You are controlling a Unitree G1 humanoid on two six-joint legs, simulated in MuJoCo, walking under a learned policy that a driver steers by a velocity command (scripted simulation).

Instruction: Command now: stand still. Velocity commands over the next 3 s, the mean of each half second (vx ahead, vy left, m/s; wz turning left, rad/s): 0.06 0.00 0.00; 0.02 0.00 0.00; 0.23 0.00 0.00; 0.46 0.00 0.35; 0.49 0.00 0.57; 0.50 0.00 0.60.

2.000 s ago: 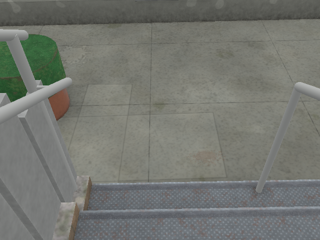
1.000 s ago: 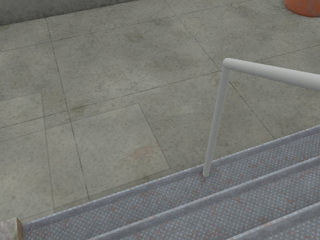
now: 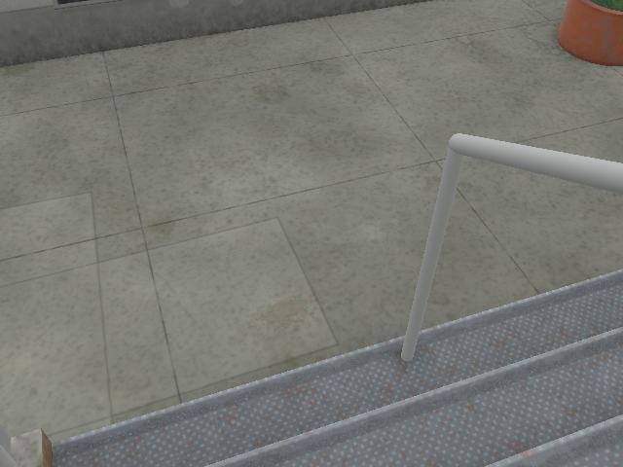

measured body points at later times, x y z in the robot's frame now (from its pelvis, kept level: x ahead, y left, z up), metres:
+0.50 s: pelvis +0.04 -0.02 +0.00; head +0.04 -0.01 +0.45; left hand +0.05 +0.20 -0.16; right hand +0.05 -0.26 -0.15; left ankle -0.01 +0.05 -0.74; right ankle +0.01 -0.17 -0.74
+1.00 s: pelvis +0.03 -0.03 +0.00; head +0.04 -0.02 +0.45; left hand +0.05 +0.19 -0.16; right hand +0.03 -0.26 -0.15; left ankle -0.01 +0.05 -0.74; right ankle +0.01 -0.17 -0.74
